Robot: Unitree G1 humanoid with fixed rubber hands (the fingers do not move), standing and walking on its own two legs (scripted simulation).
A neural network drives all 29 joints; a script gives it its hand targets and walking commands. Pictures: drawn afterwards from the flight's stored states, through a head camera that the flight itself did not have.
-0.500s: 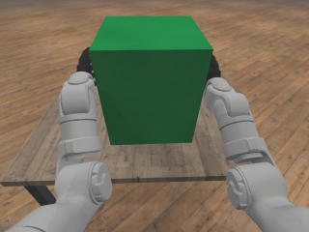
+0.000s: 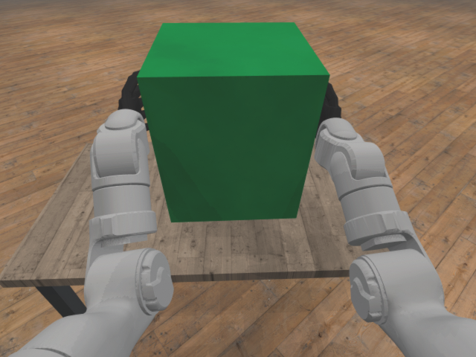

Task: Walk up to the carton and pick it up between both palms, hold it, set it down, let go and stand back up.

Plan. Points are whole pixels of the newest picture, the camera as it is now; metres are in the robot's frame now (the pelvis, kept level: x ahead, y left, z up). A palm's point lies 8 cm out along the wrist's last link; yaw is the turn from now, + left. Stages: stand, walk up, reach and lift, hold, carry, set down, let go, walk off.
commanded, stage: hold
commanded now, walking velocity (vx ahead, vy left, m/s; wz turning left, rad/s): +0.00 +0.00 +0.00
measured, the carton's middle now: (231, 123) +0.39 +0.00 +0.24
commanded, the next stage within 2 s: none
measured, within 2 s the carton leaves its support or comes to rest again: neither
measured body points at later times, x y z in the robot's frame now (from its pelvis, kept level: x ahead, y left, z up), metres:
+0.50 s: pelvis +0.00 +0.00 +0.00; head -0.07 +0.01 +0.44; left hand +0.39 +0.16 +0.26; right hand +0.38 -0.15 +0.24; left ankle +0.00 +0.13 -0.75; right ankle +0.06 -0.11 -0.75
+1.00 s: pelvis +0.00 +0.00 +0.00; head -0.07 +0.01 +0.44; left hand +0.39 +0.16 +0.27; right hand +0.38 -0.15 +0.25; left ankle +0.00 +0.13 -0.75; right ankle +0.06 -0.11 -0.75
